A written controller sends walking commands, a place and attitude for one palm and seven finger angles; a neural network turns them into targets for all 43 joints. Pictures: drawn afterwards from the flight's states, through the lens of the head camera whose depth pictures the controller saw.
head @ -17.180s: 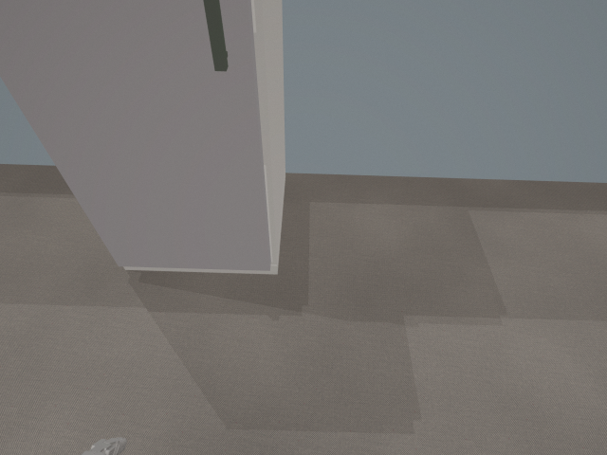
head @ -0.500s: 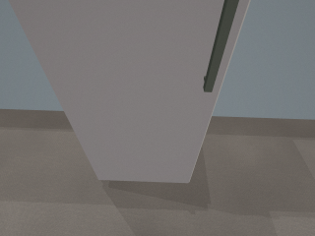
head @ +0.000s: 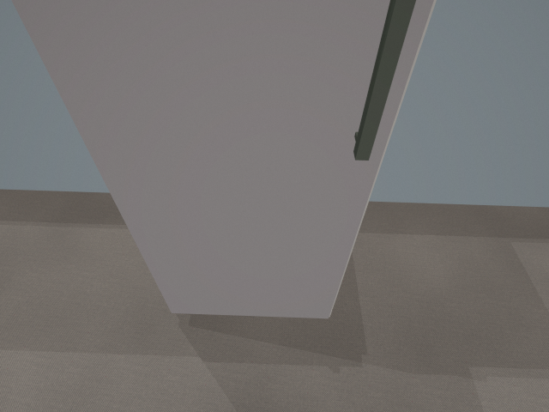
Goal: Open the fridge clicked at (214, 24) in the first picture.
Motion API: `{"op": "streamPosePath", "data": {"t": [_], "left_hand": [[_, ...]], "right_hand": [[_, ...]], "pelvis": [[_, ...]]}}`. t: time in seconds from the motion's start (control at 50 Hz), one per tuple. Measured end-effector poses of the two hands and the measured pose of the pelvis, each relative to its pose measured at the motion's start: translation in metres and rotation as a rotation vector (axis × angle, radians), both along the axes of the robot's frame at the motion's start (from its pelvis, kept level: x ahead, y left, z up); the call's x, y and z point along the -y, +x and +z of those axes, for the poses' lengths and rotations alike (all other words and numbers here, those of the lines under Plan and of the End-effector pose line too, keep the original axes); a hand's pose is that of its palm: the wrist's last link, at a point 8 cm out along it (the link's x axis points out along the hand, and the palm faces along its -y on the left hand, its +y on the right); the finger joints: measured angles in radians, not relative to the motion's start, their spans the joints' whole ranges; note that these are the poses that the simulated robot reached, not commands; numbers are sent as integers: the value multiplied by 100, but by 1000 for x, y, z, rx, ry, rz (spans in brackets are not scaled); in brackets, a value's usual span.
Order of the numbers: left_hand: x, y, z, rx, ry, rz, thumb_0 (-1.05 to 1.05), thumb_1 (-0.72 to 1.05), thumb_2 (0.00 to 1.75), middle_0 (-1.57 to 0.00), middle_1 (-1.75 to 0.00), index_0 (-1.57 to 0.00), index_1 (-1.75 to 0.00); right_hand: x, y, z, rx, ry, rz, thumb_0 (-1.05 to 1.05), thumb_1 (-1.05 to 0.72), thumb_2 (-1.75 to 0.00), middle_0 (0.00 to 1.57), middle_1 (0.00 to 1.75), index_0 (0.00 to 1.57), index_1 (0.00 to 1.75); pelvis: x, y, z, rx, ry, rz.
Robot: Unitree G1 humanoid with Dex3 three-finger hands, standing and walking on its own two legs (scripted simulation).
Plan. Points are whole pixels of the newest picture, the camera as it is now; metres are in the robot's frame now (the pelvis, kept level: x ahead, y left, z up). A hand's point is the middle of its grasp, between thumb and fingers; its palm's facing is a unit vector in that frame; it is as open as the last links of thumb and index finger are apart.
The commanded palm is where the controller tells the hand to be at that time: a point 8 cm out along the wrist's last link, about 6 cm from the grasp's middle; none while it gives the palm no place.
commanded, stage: look again from close up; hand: right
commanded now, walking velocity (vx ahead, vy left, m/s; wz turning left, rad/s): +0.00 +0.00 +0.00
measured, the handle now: (379, 69) +0.53 -0.12 +0.25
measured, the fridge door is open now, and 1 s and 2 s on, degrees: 0 0 0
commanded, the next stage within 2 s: shuffle to correct the standing spot in 0.54 s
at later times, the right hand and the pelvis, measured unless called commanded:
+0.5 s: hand out of the picture +0.06 -0.24 -0.16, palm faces -0.03 +0.95 -0.32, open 7.4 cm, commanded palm none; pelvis +0.00 +0.00 +0.00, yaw +0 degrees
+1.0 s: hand out of the picture +0.02 -0.16 -0.19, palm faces +0.00 +0.99 -0.17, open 7.4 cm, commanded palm none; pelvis +0.04 +0.01 -0.01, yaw +1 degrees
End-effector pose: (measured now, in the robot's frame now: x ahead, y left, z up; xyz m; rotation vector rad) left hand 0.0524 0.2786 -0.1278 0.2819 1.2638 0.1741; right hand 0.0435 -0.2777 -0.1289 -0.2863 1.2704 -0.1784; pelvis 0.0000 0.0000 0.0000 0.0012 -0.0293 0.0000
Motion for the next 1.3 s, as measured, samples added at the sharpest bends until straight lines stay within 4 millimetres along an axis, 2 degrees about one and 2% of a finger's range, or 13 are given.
{"op": "streamPosePath", "data": {"t": [0.72,0.82,1.04,1.16,1.22,1.3], "left_hand": [[-10,11,3,15,18,-4,0,90,90,-21,-30,-20,-30],[6,2,-6,-15,-22,14,0,90,90,-20,-30,-20,-30],[50,-37,-33,-184,-117,107,0,90,90,-21,-30,-20,-30],[68,-28,-31,-221,-92,130,0,91,90,-21,-30,-20,-30],[77,-25,-27,-211,-90,148,0,91,90,-20,-30,-20,-30],[83,-29,-26,-246,-111,160,0,90,90,-21,-30,-20,-30]], "right_hand": [[1,15,4,21,-17,6,0,-90,-89,20,30,20,30],[-17,5,-8,-23,22,-5,0,-91,-89,20,30,20,30],[-74,-33,-38,-183,162,-92,0,-91,-89,20,30,20,30],[-84,-52,-48,-285,206,-164,0,-91,-89,20,30,20,30],[-82,-43,-44,-318,203,-150,0,-91,-89,20,30,20,30],[-72,-9,-39,-251,171,-131,0,-91,-89,20,30,20,30]], "pelvis": [[-4,5,0,-4,0,3],[-6,14,-2,-5,-1,15],[-11,50,-17,-10,26,11],[0,70,-23,-16,33,-4],[4,76,-18,-6,27,6],[2,79,-15,-2,25,-8]]}}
